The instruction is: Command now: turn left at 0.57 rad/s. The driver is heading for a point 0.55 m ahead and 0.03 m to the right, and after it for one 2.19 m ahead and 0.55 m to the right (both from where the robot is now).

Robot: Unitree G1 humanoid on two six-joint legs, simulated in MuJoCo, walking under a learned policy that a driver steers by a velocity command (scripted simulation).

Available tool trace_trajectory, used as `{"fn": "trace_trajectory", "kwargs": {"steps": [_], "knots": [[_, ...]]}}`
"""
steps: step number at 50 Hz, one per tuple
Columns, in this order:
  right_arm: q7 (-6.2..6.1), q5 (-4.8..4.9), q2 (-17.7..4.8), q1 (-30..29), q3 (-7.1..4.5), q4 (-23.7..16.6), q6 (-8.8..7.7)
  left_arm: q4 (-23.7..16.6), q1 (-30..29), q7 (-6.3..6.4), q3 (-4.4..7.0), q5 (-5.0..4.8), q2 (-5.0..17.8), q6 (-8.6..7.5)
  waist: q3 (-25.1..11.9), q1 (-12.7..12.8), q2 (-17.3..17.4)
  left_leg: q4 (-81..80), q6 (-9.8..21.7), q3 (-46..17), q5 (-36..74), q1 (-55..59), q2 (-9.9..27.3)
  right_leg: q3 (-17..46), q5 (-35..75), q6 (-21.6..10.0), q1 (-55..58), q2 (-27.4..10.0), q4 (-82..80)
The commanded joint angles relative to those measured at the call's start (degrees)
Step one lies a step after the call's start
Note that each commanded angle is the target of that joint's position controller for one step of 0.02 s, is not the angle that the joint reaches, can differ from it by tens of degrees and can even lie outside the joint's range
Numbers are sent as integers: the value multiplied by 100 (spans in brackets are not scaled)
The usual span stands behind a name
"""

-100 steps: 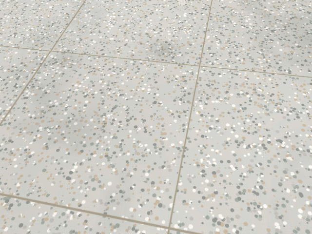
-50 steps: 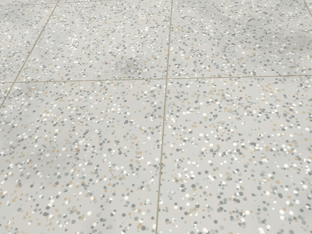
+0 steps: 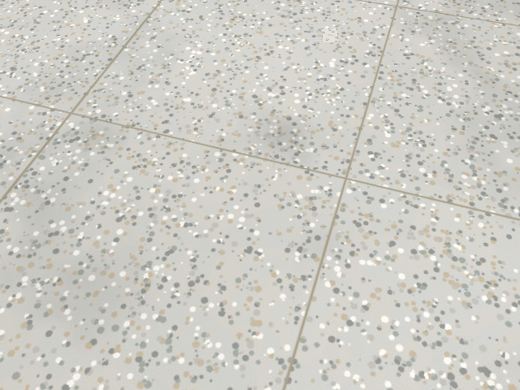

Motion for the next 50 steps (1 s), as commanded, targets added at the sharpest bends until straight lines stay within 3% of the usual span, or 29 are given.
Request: {"fn": "trace_trajectory", "kwargs": {"steps": [1,3,5,6,7,8,9,10,12,15,17,19,22,27,28,29,30,31,32,34,36,38,41,45,46,47,48,49,50], "knots": [[89,-4,-442,-7,-106,-522,-29,-324,-130,-24,348,-75,1135,-54,-994,48,-1131,-675,152,282,102,371,4,874,2097,-1260,906,-1495,-507],[148,0,-463,93,-140,-552,1,-278,-189,-49,373,-169,1187,-56,-947,-63,-1117,-1418,358,416,432,713,-44,776,1892,-1096,858,-1530,-281],[146,-20,-557,512,-218,-418,-3,-122,1,-55,349,-249,1025,-56,-946,-245,-827,-2639,714,431,1464,1701,-250,347,1125,-552,329,-1246,414],[66,-11,-1036,690,-357,-434,-23,-79,251,-84,278,-93,752,-59,-919,-161,317,-3054,1087,-788,2983,2555,535,-241,-243,37,-727,-746,1624],[13,-127,-1646,596,-448,-638,-81,-461,-53,-59,175,144,542,-50,-767,-137,1768,-3097,2271,-2821,4462,2739,2004,-243,-2837,540,-2322,143,3045],[58,-315,-1385,716,-383,-656,-222,-522,-521,5,257,45,797,-54,-1086,-573,1104,-3256,2738,-2874,4035,2378,2081,685,-2977,520,-2317,186,4006],[55,-298,-1219,450,-310,-617,-321,-496,-509,23,304,-75,909,-28,-872,-362,866,-3279,2456,-2325,3593,2196,1729,850,-2471,432,-2350,96,4241],[19,-184,-988,56,-251,-626,-354,-310,-257,52,337,-87,940,3,-794,-154,633,-3233,2098,-1829,3255,2142,1413,851,-1954,412,-2341,10,4161],[-49,-84,-516,-279,-49,-625,-350,-88,38,66,350,-32,927,49,-902,-6,644,-3156,1861,-1278,3730,1969,1120,758,-1322,519,-1908,-10,4148],[-86,-230,-105,-315,142,-454,-384,68,228,-31,220,-119,590,56,-1049,55,588,-3166,1772,-688,3726,1914,880,714,-785,597,-1181,-94,3332],[-86,-272,-138,-284,156,-318,-397,56,37,-94,109,-114,420,63,-901,-86,640,-3223,1722,-570,3237,1847,851,698,-711,576,-711,-167,2314],[-69,-302,-383,-204,96,-193,-384,-2,-98,-122,111,-137,579,85,-700,-229,692,-3301,1846,-751,2780,1748,1024,613,-968,541,-454,-139,1831],[-67,-212,-717,-210,-19,-89,-329,-65,-80,-99,173,-207,851,104,-396,-278,615,-3239,2000,-1091,2612,1796,1309,524,-1345,464,-617,-37,1615],[-185,-72,-741,-341,-103,-15,-215,0,305,-153,138,-193,683,61,-566,-26,426,-2694,1817,-885,3619,2132,1383,303,-649,188,-280,103,661],[-205,-44,-710,-240,-122,30,-208,-29,315,-167,156,-164,774,50,-587,4,282,-2492,1554,-683,3193,2034,1199,455,223,25,-24,63,183],[-218,-112,-588,-200,-120,-30,-245,-71,357,-146,242,-119,1118,44,-720,-96,-349,-1860,1174,-236,2442,1643,756,1090,1812,-244,414,-317,94],[-227,-237,-392,-456,-89,-233,-287,-62,436,-119,364,-151,1503,29,-770,-159,-1412,-1037,642,514,1304,765,-131,2354,2656,-974,778,-1089,-77],[-236,-271,-329,-1002,-71,-345,-301,-85,678,-120,335,-93,1344,-2,-703,301,-1680,-20,413,298,-906,-182,-602,3223,3039,-1702,1183,-1659,-516],[-194,-204,-361,-985,-110,-367,-300,-65,780,-112,296,3,1273,-82,-819,328,-1322,1037,381,-166,-1561,-554,-503,3245,3008,-1896,1327,-1779,-607],[-142,-99,-365,-606,-152,-224,-257,-144,237,-94,320,-131,1256,-151,-691,-22,-615,1213,311,-363,-957,-818,-270,2537,2783,-1417,1315,-1273,-404],[-153,-130,-292,-550,-136,-170,-277,-199,14,-47,298,-214,1155,-76,-755,-84,-691,559,161,-251,-447,-522,-257,2243,2715,-1176,1194,-941,-355],[-74,-83,-209,-527,-101,-192,-349,-168,263,0,328,-252,1154,27,-954,35,-843,-161,106,-129,-120,-269,-317,2317,955,-1190,1198,-751,-549],[61,-5,-274,-676,-94,-284,-495,-229,257,-1,350,-226,1267,45,-646,139,-1196,-1265,233,-62,-124,323,-408,2739,-1596,-1211,504,-669,-924],[113,55,-457,185,-219,-3,-733,-330,38,-38,265,-229,1105,42,-535,-366,-992,-2903,517,72,920,2062,-410,2894,-2336,-842,-611,-287,-541],[66,20,-644,778,-287,132,-773,-386,-32,-38,180,-211,815,17,-702,-598,-577,-3088,695,-523,619,3024,205,2552,-2569,-525,-1400,49,358],[20,-142,-1125,1307,-358,210,-782,-588,-63,-58,42,-229,300,-26,-847,-636,807,-3795,1283,-2568,-1197,3535,1605,1478,-2593,-145,-2525,788,2256],[93,-335,-1319,1044,-374,152,-869,-837,-203,-55,126,-300,677,-119,-254,-464,1066,-4345,1898,-3984,-2218,2671,2296,1669,-2340,-118,-3130,460,3191],[66,-235,-928,620,-272,55,-922,-728,-106,-72,235,-304,1024,-138,166,-279,806,-4403,1883,-3524,-2387,2475,2116,1662,-1829,-102,-3349,212,3634],[23,-130,-671,403,-197,20,-938,-569,85,-97,284,-257,1100,-135,271,-182,757,-4391,1657,-2841,-1891,2467,1775,1552,-1406,-40,-3362,133,3787]]}}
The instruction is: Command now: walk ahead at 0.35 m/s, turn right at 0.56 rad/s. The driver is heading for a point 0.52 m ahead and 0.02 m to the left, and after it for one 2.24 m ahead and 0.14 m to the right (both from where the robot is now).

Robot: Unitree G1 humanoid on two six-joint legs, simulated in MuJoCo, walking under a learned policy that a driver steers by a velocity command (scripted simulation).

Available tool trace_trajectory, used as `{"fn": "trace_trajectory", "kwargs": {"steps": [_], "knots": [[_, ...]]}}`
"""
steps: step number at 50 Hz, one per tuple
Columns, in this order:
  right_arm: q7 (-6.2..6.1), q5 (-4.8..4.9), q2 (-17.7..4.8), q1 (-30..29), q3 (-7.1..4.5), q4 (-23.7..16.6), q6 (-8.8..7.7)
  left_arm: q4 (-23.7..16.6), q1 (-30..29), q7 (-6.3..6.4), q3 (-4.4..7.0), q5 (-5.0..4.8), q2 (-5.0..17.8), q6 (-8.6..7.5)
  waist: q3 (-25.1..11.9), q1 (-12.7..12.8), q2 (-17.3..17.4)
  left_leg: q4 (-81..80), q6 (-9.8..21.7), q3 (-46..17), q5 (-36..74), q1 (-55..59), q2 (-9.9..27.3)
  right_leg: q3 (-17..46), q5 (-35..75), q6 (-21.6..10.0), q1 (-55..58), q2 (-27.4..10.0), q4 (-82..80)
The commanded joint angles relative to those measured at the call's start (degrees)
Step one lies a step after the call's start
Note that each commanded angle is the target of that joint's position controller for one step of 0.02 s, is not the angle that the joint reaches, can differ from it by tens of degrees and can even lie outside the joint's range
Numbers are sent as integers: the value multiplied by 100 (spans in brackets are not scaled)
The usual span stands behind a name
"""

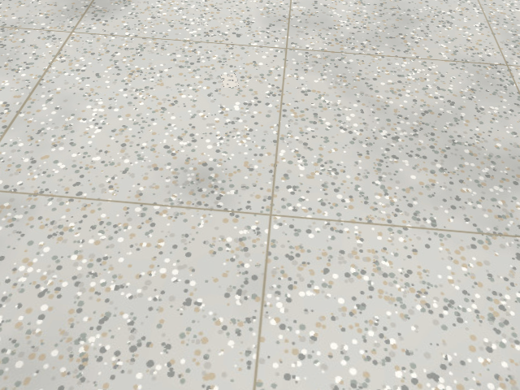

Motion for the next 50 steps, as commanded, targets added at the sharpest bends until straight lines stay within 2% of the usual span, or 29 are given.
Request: {"fn": "trace_trajectory", "kwargs": {"steps": [1,4,9,13,16,17,18,19,20,21,22,23,24,25,27,29,31,34,39,41,42,43,44,45,46,47,48,49,50], "knots": [[-93,46,-748,-120,-159,-345,-155,-506,-258,-35,232,50,775,-195,678,-27,1001,-2011,714,-2426,-1940,1138,1864,110,532,74,-2507,-529,1248],[-145,-29,-643,248,-107,-231,-214,-548,-424,-143,150,16,435,-270,584,-222,826,-2057,608,-1183,-250,1142,1570,-112,1482,211,-2467,-666,1498],[-111,-28,-711,636,-94,-50,-176,-829,-873,-235,34,22,146,-287,645,-421,693,-2100,745,-272,918,1188,1525,-341,2156,366,-2376,-718,387],[-75,117,-876,934,-98,187,-98,-1054,-1490,-393,-103,31,-69,-370,921,-559,629,-2199,813,47,1255,1130,1638,-869,2249,215,-1828,-696,-912],[-28,249,-1034,1101,-106,364,1,-1157,-1637,-487,-80,25,43,-454,934,-407,740,-1938,805,-91,2229,1429,1823,-1095,1743,-58,-1261,-541,-1643],[-30,254,-1142,1079,-123,395,25,-1125,-1426,-488,-11,28,195,-479,743,-208,851,-1620,745,-98,3193,1525,1845,-1135,1628,-168,-779,-389,-1846],[-40,250,-1241,1017,-136,426,47,-996,-880,-459,102,32,406,-490,323,177,930,-955,641,16,4390,1521,1775,-1217,1706,-311,87,-209,-2034],[-57,243,-1216,946,-107,434,54,-703,100,-394,257,29,667,-476,-302,732,863,125,467,234,4933,1147,1529,-1298,2037,-485,1487,-76,-2262],[-65,137,-942,893,8,295,3,-488,1138,-280,382,90,999,-412,-1138,1192,623,1692,231,253,3435,-211,1294,-470,2072,-729,3465,-890,-1890],[-14,59,-7,1581,274,71,-86,-429,1325,-217,436,228,1574,-400,-2190,637,-1157,3854,-149,86,-1238,-2177,226,2390,981,-1520,5141,-2659,-2434],[-17,248,-645,1194,110,192,-181,-510,1285,-203,305,319,1045,-428,-2360,939,-772,4630,-189,-895,-1643,-2437,135,3144,1278,-1575,4593,-2825,-3171],[-36,367,-880,762,-1,1,-165,-437,841,-214,194,308,792,-460,-1297,759,-719,4785,-211,-779,-1266,-2769,369,1939,2409,-1352,3822,-2630,-3160],[-81,293,-762,612,22,-9,-132,-377,506,-237,133,253,574,-492,-797,523,-509,4581,-241,-590,-940,-2654,605,1031,3581,-1244,3117,-2359,-3130],[-119,179,-684,619,1,56,-64,-338,188,-270,93,233,372,-529,-508,298,-398,4309,-297,-560,-704,-2391,733,376,4286,-1128,2496,-2082,-3189],[-141,192,-480,951,-15,194,162,-279,-227,-284,77,267,185,-637,-351,-55,-435,4111,-360,-500,-331,-1663,802,-352,4750,-1029,1661,-1864,-3529],[-157,175,-335,948,-21,117,334,-207,-525,-248,109,284,265,-720,-125,-235,-358,3868,-464,-408,-147,-1613,742,-769,5053,-1123,1251,-1904,-3778],[-152,116,-283,600,-13,-123,399,-105,-636,-159,152,283,377,-709,94,-244,-366,3184,-518,-379,287,-1807,775,-1143,4969,-1114,1154,-1879,-3917],[-8,68,-203,132,39,-377,399,-12,-638,-29,192,235,511,-587,55,-83,-300,2084,-482,-164,1166,-1587,759,-1644,4744,-1050,1317,-1743,-3861],[199,71,-449,-410,-56,-844,482,122,-530,-19,297,54,797,-362,31,83,-187,1230,-246,49,929,-1566,660,-1707,4533,-968,1943,-2051,-3332],[228,71,-550,-446,-126,-1000,536,123,-568,-28,332,-38,857,-285,18,35,-241,976,-70,209,500,-1456,525,-1709,4623,-834,2069,-2113,-2823],[220,68,-608,-286,-176,-1019,542,114,-615,-20,334,-78,838,-255,-73,-92,-207,622,62,341,591,-1118,361,-1820,4843,-690,2048,-2007,-2334],[172,50,-776,131,-273,-945,518,155,-510,-21,310,-79,731,-230,-319,-291,28,78,254,429,1258,-387,112,-2009,4879,-449,1878,-1708,-1475],[32,46,-1371,546,-460,-952,499,120,-216,-35,266,72,599,-248,-701,-376,978,-174,652,-619,4051,763,678,-2187,3493,38,1014,-1184,-66],[-56,-74,-1891,401,-500,-1127,470,-98,-2,-58,110,353,220,-254,-1107,12,2165,-119,2034,-2982,5793,2001,2197,-1866,-1384,563,-979,-112,1994],[24,-98,-1468,453,-373,-1217,378,-13,-258,-103,141,259,501,-242,-1942,-353,1283,-469,2307,-3430,4731,1985,2322,-461,-1528,504,-1081,-92,2578],[58,-34,-1271,120,-311,-1230,310,-90,-554,-112,169,93,615,-199,-1423,-263,899,-583,2031,-2837,3983,1606,2127,-368,-1128,407,-1342,-281,2604],[43,95,-1074,-124,-271,-1196,299,-68,-641,-61,163,131,562,-166,-979,-122,506,-656,1641,-2422,3159,1176,1797,-373,-707,357,-1420,-448,2190],[-2,153,-928,-365,-221,-1228,340,-59,-733,10,183,207,600,-127,-695,-31,416,-754,1403,-2202,2653,744,1598,-371,-354,368,-1346,-536,1764],[-52,114,-902,-547,-196,-1271,377,-50,-705,31,195,219,599,-87,-604,115,570,-847,1294,-1991,2521,277,1384,-416,-86,392,-963,-508,1488]]}}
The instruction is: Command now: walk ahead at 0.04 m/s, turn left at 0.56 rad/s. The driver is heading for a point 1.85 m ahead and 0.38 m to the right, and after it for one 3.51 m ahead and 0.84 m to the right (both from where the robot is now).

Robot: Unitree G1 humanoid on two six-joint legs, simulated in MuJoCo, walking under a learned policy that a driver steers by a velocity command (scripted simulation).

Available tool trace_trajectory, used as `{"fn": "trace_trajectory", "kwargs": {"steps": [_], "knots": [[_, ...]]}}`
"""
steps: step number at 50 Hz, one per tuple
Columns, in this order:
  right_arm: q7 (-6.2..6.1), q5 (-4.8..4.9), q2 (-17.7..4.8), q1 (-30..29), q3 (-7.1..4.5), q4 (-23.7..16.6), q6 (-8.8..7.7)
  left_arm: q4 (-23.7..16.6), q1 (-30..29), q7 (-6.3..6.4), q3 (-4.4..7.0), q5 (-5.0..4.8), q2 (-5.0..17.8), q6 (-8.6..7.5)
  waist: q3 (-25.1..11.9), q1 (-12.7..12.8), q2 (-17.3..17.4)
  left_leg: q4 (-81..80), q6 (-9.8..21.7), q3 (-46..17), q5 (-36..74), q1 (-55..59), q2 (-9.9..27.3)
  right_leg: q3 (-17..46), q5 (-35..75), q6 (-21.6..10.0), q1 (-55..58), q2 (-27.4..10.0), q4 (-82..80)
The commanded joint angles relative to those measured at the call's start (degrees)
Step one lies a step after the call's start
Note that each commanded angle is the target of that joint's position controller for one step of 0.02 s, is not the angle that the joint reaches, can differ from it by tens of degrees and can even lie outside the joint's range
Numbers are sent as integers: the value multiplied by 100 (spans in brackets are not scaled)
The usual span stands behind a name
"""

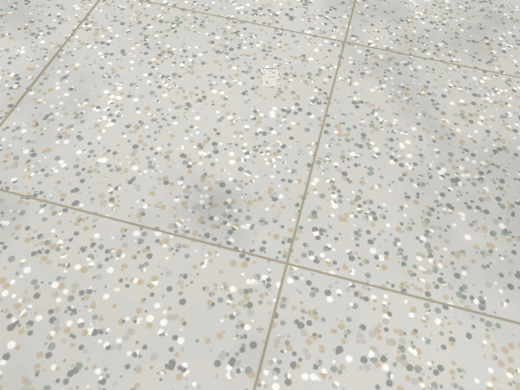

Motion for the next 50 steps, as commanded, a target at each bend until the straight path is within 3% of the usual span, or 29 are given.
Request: {"fn": "trace_trajectory", "kwargs": {"steps": [1,3,6,9,11,12,13,14,15,16,18,20,22,24,25,26,27,28,30,33,38,42,44,45,46,47,48,49,50], "knots": [[-127,-23,-839,-174,-233,-464,-25,-347,187,74,157,43,572,24,-1214,216,619,-1136,1061,-1836,1707,1243,1327,401,546,61,-451,-100,-306],[-190,-72,-852,-180,-242,-465,-5,-215,398,81,104,5,422,44,-1382,241,696,-1100,1060,-1648,1819,1273,1289,336,669,174,-203,-40,-882],[-230,-105,-678,-177,-168,-379,7,-106,433,66,9,-15,250,91,-1530,98,809,-1065,982,-1371,1196,1065,1230,249,967,233,400,-199,-1658],[-160,-209,-360,-159,-3,-186,1,-84,389,-3,-28,-24,209,110,-1328,-1,974,-1163,864,-1329,-170,713,1221,169,1170,154,989,-299,-2412],[-104,-209,-311,-246,56,-67,-18,-8,532,-64,-42,-1,168,76,-1039,142,920,-1089,609,-1197,-1153,387,1093,-68,1736,-3,1538,-155,-3419],[-100,-202,-307,-61,66,35,-38,-42,467,-80,-32,50,269,64,-847,119,813,-1010,357,-1125,-1469,343,940,-39,1967,-118,1583,-139,-3852],[-122,-225,-361,59,52,70,-61,-167,360,-72,1,117,564,42,-676,-6,496,-660,69,-990,-1565,341,730,482,2536,-298,1434,-501,-4011],[-142,-282,-412,334,24,56,-83,-277,221,-41,77,84,998,26,-601,-338,-314,-169,-198,-542,-1602,378,275,1142,2933,-626,1132,-1000,-4183],[-194,-278,-289,139,29,16,-94,-212,76,-56,90,62,929,13,-503,-344,-1027,28,-425,-86,-1017,920,60,1573,1885,-940,357,-1116,-4642],[-252,-232,-419,-159,-14,-19,-82,-287,-3,-65,56,67,765,-14,-323,-200,-1006,140,-434,-94,-724,1108,78,1699,1505,-920,122,-1035,-4833],[-311,-192,-335,-291,-43,-59,-30,-242,224,-37,62,20,751,-61,-515,-78,-997,255,-366,26,-860,1226,21,1719,1131,-835,280,-898,-4793],[-253,-135,-209,-291,-60,-99,-72,-206,581,18,103,-58,796,-44,-496,54,-930,464,-313,176,-1588,906,-130,1952,-525,-974,427,-846,-4912],[-156,-40,-82,-262,-69,-105,-227,-215,737,67,132,-98,822,-28,-309,67,-992,493,-235,120,-1668,709,-144,2335,-1283,-1133,432,-894,-5018],[-82,4,-92,42,-114,-17,-411,-348,549,97,131,-142,745,-11,-320,-133,-869,67,-128,-71,-1592,1173,27,2343,-1266,-1082,161,-742,-4833],[-74,-14,-219,310,-168,54,-483,-476,377,92,92,-159,592,-11,-369,-283,-520,-292,-26,-402,-1830,1659,311,2073,-1104,-906,-243,-512,-4434],[-90,-38,-448,828,-244,183,-534,-660,97,88,25,-168,334,-38,-379,-501,116,-876,209,-1230,-2533,2314,889,1460,-745,-613,-1004,-94,-3401],[-70,-71,-829,1340,-342,342,-562,-857,-80,62,-33,-210,98,-93,-426,-578,1125,-1831,720,-3034,-3381,2874,1963,786,-133,-419,-1785,324,-1834],[-76,-139,-770,1285,-308,338,-590,-909,-130,57,54,-183,374,-134,-164,-479,1019,-2049,1059,-3696,-3296,2699,2466,971,-206,-423,-2267,37,-791],[-147,-14,-509,942,-219,256,-614,-782,300,-35,96,-203,428,-186,-89,-154,777,-2031,1007,-2979,-2892,2602,2291,965,505,-425,-2476,-284,-169],[-192,-65,-503,828,-198,303,-598,-800,104,-170,61,-181,275,-230,-115,-217,695,-2221,642,-1408,-1106,2379,1787,606,1409,-262,-2170,-500,-447],[-192,-23,-797,977,-263,500,-559,-1076,-442,-333,-91,-154,-10,-203,-221,-401,675,-2188,540,-37,49,2135,1621,106,2148,-85,-1337,-503,-1939],[-140,112,-1062,1051,-342,633,-494,-1211,-613,-421,-43,-179,207,-164,-130,-353,761,-2003,384,353,137,2111,1857,-216,2057,-361,-664,-366,-2682],[-141,153,-1172,934,-370,658,-441,-1175,-252,-433,69,-142,402,-139,-322,-5,766,-1262,229,682,1707,2134,1893,-483,1863,-653,92,-61,-3042],[-153,164,-1130,912,-350,662,-417,-972,453,-410,215,-128,611,-119,-755,399,589,-186,65,1047,2753,1935,1696,-646,2027,-841,1158,227,-3324],[-179,87,-918,1068,-264,624,-430,-682,1485,-331,423,-161,976,-75,-1328,842,337,1282,-156,1252,2732,1147,1430,-459,2016,-1057,2710,386,-3327],[-170,-212,-199,1190,-33,327,-473,-621,1952,-202,547,-205,1643,-46,-1616,678,-1300,3555,-566,1229,-1487,-992,818,2161,1575,-1714,4205,-1125,-3764],[-152,-61,-238,1083,42,51,-674,-875,1904,-252,477,-170,1741,-177,-2674,645,-1498,4810,-647,-227,-2689,-2164,92,5185,-132,-2604,4880,-1991,-5041],[-116,189,-803,474,-92,-39,-790,-814,1730,-296,341,-135,1220,-281,-1930,831,-692,5038,-544,-520,-2061,-2819,393,4613,-95,-2315,4530,-1924,-5325],[-99,227,-800,456,-63,9,-847,-736,1537,-286,249,-109,932,-334,-1420,652,-592,4712,-385,-401,-1513,-2787,676,3695,416,-2118,3865,-1781,-5206]]}}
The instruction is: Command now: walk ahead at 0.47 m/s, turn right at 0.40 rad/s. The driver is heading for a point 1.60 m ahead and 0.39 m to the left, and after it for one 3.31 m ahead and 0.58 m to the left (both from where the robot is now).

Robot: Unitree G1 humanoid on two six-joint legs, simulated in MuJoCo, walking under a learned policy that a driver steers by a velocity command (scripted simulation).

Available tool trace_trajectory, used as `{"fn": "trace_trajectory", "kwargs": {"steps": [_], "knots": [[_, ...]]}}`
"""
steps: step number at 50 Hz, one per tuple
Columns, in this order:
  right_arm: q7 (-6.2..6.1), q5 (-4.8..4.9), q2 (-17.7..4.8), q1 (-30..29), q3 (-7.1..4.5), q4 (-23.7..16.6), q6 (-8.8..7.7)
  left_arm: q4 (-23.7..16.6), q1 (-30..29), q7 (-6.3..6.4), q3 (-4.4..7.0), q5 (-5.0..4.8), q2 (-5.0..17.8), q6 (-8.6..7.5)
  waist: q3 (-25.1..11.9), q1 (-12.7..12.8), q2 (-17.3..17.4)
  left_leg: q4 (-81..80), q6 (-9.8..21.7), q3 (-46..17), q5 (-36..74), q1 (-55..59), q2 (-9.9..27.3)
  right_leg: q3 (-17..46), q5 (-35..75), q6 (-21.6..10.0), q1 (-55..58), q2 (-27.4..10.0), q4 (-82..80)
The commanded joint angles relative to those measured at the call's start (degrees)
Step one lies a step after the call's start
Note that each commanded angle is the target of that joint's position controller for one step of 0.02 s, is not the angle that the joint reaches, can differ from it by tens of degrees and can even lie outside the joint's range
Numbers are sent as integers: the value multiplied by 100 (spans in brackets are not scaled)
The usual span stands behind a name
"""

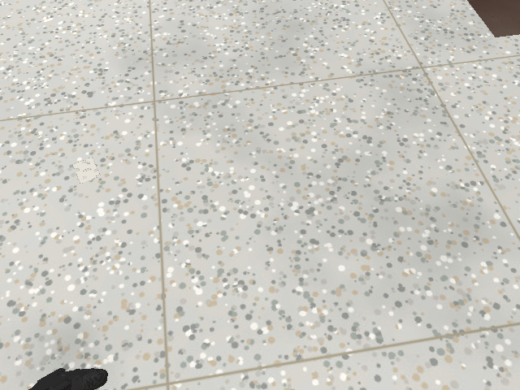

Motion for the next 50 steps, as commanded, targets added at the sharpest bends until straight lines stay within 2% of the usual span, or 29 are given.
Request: {"fn": "trace_trajectory", "kwargs": {"steps": [1,2,3,5,8,11,17,19,21,22,23,24,25,26,27,28,29,31,34,36,38,42,44,45,46,47,48,49,50], "knots": [[-11,4,-694,-424,-53,-705,-346,-82,1005,47,227,55,755,-166,-908,604,-339,918,236,-452,813,-3161,242,3120,-583,-1162,3131,-1808,-2274],[-12,-91,-697,-314,-81,-618,-289,-111,686,48,155,116,560,-188,-729,382,-447,503,232,-494,1117,-2708,410,2568,134,-1053,2509,-1578,-2333],[24,-84,-667,-199,-82,-540,-205,-108,540,59,122,179,492,-212,-666,247,-591,384,226,-479,1314,-2365,477,2257,547,-1010,2120,-1467,-2483],[50,-81,-500,-83,-44,-406,-60,58,558,78,123,185,539,-319,-604,162,-471,159,148,-373,1571,-2175,439,1708,1398,-1033,1807,-1412,-2670],[43,-91,-324,-547,22,-486,24,336,802,131,133,182,606,-397,-261,303,-270,-647,66,-393,2414,-2542,396,1014,2016,-875,1832,-1304,-2875],[128,-31,-208,-996,73,-543,-30,481,892,193,115,186,640,-402,-91,512,-309,-1833,154,-316,3496,-2341,163,395,1948,-519,1889,-1104,-3039],[374,12,-44,-1860,161,-892,-91,869,1380,266,151,138,774,-286,250,870,-175,-3061,407,-148,3532,-2686,-128,-13,2398,-339,3063,-1470,-2945],[471,-3,-42,-1962,166,-1020,-106,920,1417,304,168,135,825,-182,174,829,-212,-3188,536,55,2978,-2722,-268,-118,3372,-307,3518,-1584,-2550],[506,-29,-187,-1749,102,-1074,-74,880,1348,380,202,138,973,-82,-195,616,-460,-3129,734,451,2267,-2188,-616,-272,5503,-213,3770,-1581,-1787],[493,-38,-339,-1384,24,-1033,-45,848,1322,429,216,146,1053,-26,-491,392,-611,-3070,864,595,1939,-1681,-822,-334,6474,-173,3809,-1562,-1157],[444,-27,-618,-654,-113,-909,-31,808,1254,465,216,159,1098,17,-912,-16,-625,-3231,1055,577,1974,-634,-985,-431,6713,-96,3483,-1473,-141],[358,-18,-944,301,-259,-761,-1,697,1108,496,178,173,1072,-17,-1428,-572,-368,-3493,1383,-142,2421,1145,-589,-523,5548,83,2292,-1312,1336],[299,-38,-1539,675,-388,-721,1,434,1753,381,-71,334,297,-182,-2171,-141,1081,-3401,2536,-3123,2076,3702,1047,-355,331,543,-503,-175,3750],[260,1,-1117,823,-290,-732,4,453,1529,246,-87,247,546,-422,-2860,-379,841,-4255,2898,-4865,1491,4361,1467,776,-1911,541,-1485,233,4563],[211,-42,-868,590,-217,-740,25,227,890,149,1,-18,843,-564,-1989,-473,492,-4484,2483,-3936,1332,3804,1239,1014,-1423,434,-1995,-182,4458],[189,-35,-741,181,-179,-819,41,99,621,135,-48,-28,782,-636,-1312,-247,-27,-4599,2255,-3238,1603,2838,1016,913,-989,387,-1932,-447,3916],[184,-29,-627,-194,-139,-900,57,101,529,164,-35,102,734,-641,-791,16,-367,-4741,2108,-2771,2180,1920,767,789,-799,437,-1677,-609,3328],[154,-108,-506,-564,-82,-1025,65,106,753,194,11,229,733,-507,-462,391,-73,-5054,2074,-2281,2876,804,450,709,-581,619,-1021,-775,2803],[72,-79,-682,-620,-135,-944,47,76,736,257,-78,268,494,-359,-319,478,128,-5163,2020,-1644,3449,-147,169,425,-183,940,-629,-751,1804],[11,-33,-800,-525,-178,-859,80,-29,266,263,-160,272,312,-354,-278,300,237,-5071,1762,-1295,3115,-498,-142,334,757,1010,-255,-600,778],[-20,1,-841,-234,-196,-749,133,-112,-207,234,-176,213,284,-384,-360,31,337,-4935,1567,-1339,2607,-472,-225,317,1588,1029,83,-364,-75],[-41,46,-804,33,-198,-637,201,-187,-406,175,-32,87,597,-458,-473,12,544,-4384,1342,-2104,1772,212,84,673,1480,874,325,-288,-814],[-38,13,-747,-70,-195,-668,222,-115,-74,168,75,69,726,-503,-495,260,668,-3955,1193,-2391,1674,350,165,648,1032,643,748,-301,-977],[-27,-11,-577,-70,-144,-689,222,-16,350,190,151,92,812,-523,-645,485,652,-3525,1037,-2312,1723,244,-15,592,910,476,1368,-356,-1131],[6,-62,-208,-29,-14,-764,197,28,1041,234,242,193,1068,-552,-1234,799,198,-2198,819,-1923,1363,-185,-350,1266,513,128,2529,-1101,-1151],[18,36,198,699,122,-937,140,177,1601,244,375,311,1595,-479,-2023,581,-1563,-214,416,-1031,-430,-1974,-1148,3742,-791,-779,4387,-2448,-1666],[8,119,-281,762,58,-896,127,231,1709,192,340,184,1288,-438,-1905,644,-1774,842,312,-1011,-622,-2934,-773,5031,-2299,-963,4435,-2768,-2108],[-4,104,-684,259,-58,-887,162,147,1457,212,238,152,899,-415,-1197,802,-1093,1219,273,-1017,-63,-3163,-544,4256,-2403,-728,3864,-2511,-2210],[-17,25,-725,-134,-84,-959,198,133,1203,228,183,183,746,-380,-780,778,-679,1204,243,-823,375,-3058,-364,3359,-1582,-544,3253,-2258,-2185]]}}
Keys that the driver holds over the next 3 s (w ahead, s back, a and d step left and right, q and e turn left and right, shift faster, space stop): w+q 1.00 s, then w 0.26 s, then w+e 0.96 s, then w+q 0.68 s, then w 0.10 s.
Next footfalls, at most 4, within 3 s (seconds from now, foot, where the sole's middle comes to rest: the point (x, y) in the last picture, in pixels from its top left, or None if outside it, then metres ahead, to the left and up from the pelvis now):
0.48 left None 0.44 0.12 -0.75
0.92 right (274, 274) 0.75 -0.03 -0.75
1.40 left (148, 253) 0.84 0.33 -0.75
1.92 right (198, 157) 1.20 0.19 -0.75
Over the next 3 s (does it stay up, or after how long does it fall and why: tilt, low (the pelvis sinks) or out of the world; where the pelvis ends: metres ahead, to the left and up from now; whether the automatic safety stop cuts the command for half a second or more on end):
stays up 1.62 0.34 0.01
